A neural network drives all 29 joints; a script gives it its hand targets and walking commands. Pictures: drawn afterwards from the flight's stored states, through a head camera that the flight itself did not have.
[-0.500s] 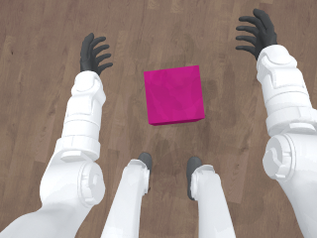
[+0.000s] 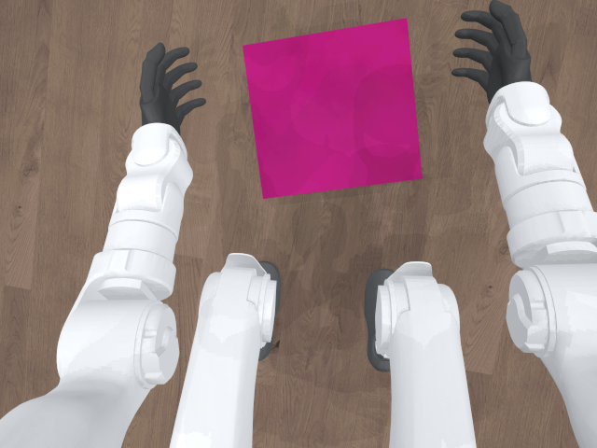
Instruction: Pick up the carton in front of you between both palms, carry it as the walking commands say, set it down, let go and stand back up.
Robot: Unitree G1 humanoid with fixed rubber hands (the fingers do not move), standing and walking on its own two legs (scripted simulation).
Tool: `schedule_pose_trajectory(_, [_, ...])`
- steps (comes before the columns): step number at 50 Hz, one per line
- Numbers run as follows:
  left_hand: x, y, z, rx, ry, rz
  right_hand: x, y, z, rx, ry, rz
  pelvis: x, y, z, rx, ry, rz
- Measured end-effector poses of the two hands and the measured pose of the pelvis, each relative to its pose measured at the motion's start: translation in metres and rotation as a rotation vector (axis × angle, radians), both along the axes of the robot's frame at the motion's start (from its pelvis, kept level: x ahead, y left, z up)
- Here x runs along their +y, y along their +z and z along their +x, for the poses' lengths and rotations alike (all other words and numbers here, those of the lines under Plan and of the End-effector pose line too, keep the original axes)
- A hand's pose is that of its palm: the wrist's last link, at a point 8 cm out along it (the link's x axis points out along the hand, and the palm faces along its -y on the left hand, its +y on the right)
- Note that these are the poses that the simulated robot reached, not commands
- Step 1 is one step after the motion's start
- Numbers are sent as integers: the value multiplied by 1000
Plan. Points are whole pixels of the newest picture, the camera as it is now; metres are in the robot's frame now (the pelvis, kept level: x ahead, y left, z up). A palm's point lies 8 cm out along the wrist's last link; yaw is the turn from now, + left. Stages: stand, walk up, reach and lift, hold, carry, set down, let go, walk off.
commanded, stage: reach and lift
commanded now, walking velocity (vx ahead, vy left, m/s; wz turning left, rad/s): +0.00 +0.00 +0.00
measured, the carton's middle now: (331, 128) +0.49 -0.02 -0.34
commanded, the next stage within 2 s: none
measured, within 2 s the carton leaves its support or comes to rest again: leaves its support in 1.12 s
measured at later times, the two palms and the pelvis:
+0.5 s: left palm (202, 122) +0.49 +0.18 -0.27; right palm (454, 102) +0.52 -0.19 -0.28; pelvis -0.02 +0.00 -0.09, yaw +0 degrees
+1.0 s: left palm (221, 117) +0.50 +0.14 -0.26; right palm (434, 99) +0.52 -0.16 -0.27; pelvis -0.02 +0.00 -0.09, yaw +0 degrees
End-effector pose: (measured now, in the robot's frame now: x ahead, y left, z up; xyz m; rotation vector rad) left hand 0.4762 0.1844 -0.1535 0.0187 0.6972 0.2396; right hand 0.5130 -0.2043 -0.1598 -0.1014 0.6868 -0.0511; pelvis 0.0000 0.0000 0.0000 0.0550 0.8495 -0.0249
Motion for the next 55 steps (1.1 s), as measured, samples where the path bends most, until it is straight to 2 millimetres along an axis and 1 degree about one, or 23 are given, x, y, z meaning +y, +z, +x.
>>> schedule_pose_trajectory(3, [-1, -20, 0, 4, 2, -4, 2, -18, 2, 2, -4, 3, 1, -21, -9, -34, 2, -1])
schedule_pose_trajectory(7, [-4, -46, 1, 25, -3, -10, 4, -42, 4, 21, -7, 5, 1, -43, -17, -75, 4, -2])
schedule_pose_trajectory(11, [-7, -74, 1, 51, -13, -11, 7, -68, 4, 45, -11, 6, 1, -61, -23, -109, 6, -3])
schedule_pose_trajectory(16, [-8, -107, 2, 75, -26, -6, 9, -104, 4, 59, -16, 7, 1, -79, -25, -144, 8, -4])
schedule_pose_trajectory(18, [-3, -112, 6, 74, -26, 7, 10, -114, 3, 55, -16, 9, 0, -84, -25, -171, 9, -5])
schedule_pose_trajectory(20, [-1, -113, 10, 62, -19, 5, 12, -119, 3, 51, -14, 13, -1, -87, -22, -183, 11, -5])
schedule_pose_trajectory(23, [-4, -115, 14, 58, -30, -2, 14, -122, 4, 40, -14, 18, -1, -91, -19, -187, 13, -6])
schedule_pose_trajectory(28, [-12, -111, 20, 40, -41, -11, 15, -114, 8, 17, -15, 21, -1, -94, -14, -181, 13, -9])
schedule_pose_trajectory(36, [-16, -110, 13, 55, -44, -18, 20, -108, 3, 42, -10, 20, 0, -90, -15, -163, 13, -8])
schedule_pose_trajectory(39, [-20, -109, 14, 51, -58, -22, 28, -108, 4, 40, 3, 27, 0, -88, -17, -164, 15, -9])
schedule_pose_trajectory(42, [-30, -107, 17, 42, -82, -32, 42, -108, 5, 34, 26, 43, 1, -87, -20, -167, 19, -10])
schedule_pose_trajectory(44, [-38, -105, 21, 39, -82, -33, 46, -106, 6, 33, 26, 39, 1, -86, -21, -169, 19, -13])
schedule_pose_trajectory(50, [-41, -105, 23, 51, -22, -34, 46, -106, 8, 62, 18, 25, 1, -88, -21, -170, 15, -12])
schedule_pose_trajectory(55, [-43, -102, 27, 67, -28, -46, 47, -103, 9, 82, 20, 16, 0, -94, -18, -183, 14, -11])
